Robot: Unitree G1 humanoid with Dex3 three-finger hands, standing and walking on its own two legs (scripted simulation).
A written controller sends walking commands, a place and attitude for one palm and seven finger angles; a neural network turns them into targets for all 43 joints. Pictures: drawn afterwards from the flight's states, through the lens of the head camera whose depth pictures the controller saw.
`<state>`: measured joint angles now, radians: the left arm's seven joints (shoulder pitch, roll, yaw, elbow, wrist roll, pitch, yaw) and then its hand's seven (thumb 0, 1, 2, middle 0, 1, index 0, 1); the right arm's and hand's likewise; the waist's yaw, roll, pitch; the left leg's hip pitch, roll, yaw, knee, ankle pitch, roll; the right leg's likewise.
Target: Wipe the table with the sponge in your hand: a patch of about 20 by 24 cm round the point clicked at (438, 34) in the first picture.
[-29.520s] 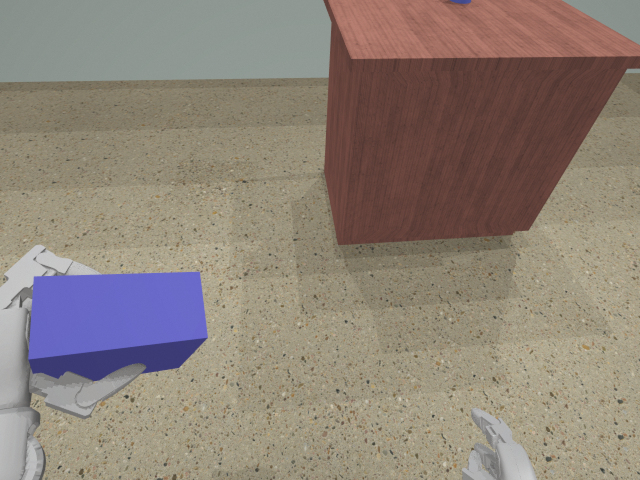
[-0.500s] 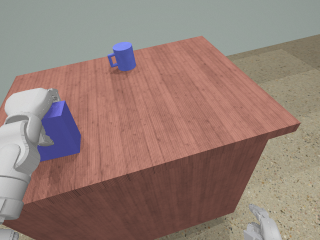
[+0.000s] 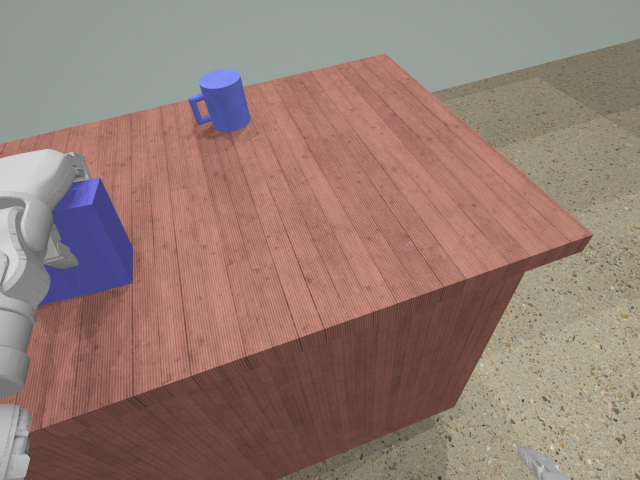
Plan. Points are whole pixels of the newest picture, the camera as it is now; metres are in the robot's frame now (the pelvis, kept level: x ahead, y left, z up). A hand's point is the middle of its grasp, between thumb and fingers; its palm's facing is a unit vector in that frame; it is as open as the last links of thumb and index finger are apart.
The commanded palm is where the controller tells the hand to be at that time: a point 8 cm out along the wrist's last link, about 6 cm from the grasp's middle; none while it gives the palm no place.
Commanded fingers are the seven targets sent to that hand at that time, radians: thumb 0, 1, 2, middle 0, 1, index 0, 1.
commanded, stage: wipe forward along the first lane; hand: left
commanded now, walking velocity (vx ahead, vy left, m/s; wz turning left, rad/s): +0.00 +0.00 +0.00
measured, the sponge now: (73, 256) +0.35 +0.36 +0.11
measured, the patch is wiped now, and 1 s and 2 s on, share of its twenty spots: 0.45 0.70 0.75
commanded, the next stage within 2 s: slide across to the middle lane in 0.46 s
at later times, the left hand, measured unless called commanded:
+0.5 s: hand (49, 200) +0.39 +0.38 +0.17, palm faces -0.06 +0.02 -1.00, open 10.7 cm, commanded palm +0.38 +0.36 +0.19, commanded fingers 0.00 0.10 1.30 -1.20 -1.60 -1.20 -1.60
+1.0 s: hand (90, 180) +0.42 +0.33 +0.17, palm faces +0.01 +0.02 -1.00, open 10.8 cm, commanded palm +0.40 +0.32 +0.22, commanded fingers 0.00 0.10 1.30 -1.20 -1.60 -1.20 -1.60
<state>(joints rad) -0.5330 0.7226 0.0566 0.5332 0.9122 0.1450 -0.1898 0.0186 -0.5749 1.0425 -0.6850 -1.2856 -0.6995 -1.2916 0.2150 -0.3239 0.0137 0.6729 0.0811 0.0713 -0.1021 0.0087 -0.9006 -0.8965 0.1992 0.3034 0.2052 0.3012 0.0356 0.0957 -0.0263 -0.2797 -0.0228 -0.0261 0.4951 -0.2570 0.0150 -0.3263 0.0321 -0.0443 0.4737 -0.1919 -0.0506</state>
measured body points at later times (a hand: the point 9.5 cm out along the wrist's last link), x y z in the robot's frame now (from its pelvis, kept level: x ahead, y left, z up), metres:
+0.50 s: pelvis +0.01 +0.02 +0.00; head +0.03 +0.00 +0.45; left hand +0.39 +0.37 +0.22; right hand +0.14 -0.24 -0.12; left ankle +0.00 +0.11 -0.74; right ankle +0.03 -0.09 -0.74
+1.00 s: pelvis +0.03 +0.03 +0.01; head +0.05 +0.01 +0.46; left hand +0.42 +0.33 +0.23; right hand +0.19 -0.21 -0.11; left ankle +0.00 +0.11 -0.74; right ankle +0.03 -0.09 -0.74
